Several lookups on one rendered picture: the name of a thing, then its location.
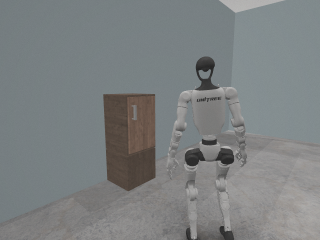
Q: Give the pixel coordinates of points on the robot foot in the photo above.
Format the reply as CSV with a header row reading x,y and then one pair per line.
x,y
188,234
228,235

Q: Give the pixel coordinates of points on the left robot forearm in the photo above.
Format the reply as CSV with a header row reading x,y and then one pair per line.
x,y
175,141

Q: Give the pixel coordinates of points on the right robot forearm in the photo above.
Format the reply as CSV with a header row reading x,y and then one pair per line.
x,y
240,136

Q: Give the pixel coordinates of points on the cupboard door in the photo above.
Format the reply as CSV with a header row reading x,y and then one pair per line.
x,y
141,132

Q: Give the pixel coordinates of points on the right robot foot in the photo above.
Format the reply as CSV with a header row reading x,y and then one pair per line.
x,y
228,235

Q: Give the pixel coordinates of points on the robot right hand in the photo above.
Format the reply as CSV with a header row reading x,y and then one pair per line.
x,y
241,155

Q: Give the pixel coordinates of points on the robot left hand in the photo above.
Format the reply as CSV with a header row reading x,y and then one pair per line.
x,y
169,164

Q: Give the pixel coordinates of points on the robot left upper arm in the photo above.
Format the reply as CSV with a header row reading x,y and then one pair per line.
x,y
182,108

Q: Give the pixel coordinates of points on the left robot foot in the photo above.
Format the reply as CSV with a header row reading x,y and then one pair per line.
x,y
188,234

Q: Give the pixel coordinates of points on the robot right upper arm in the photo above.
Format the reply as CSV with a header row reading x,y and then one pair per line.
x,y
233,102

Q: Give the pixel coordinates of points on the handle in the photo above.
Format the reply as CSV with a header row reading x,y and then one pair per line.
x,y
134,112

